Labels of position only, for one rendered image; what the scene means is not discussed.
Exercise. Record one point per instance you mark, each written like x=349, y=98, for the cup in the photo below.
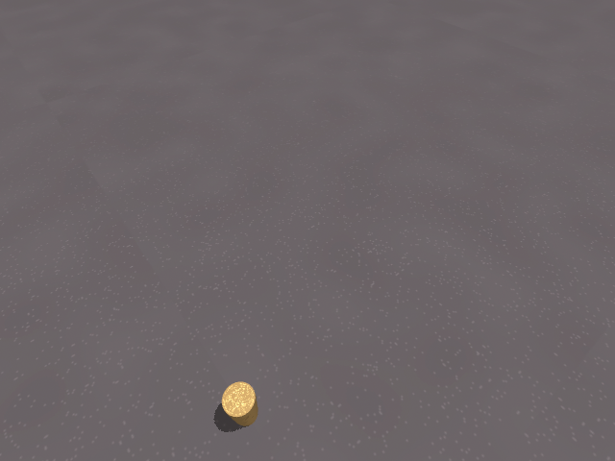
x=239, y=401

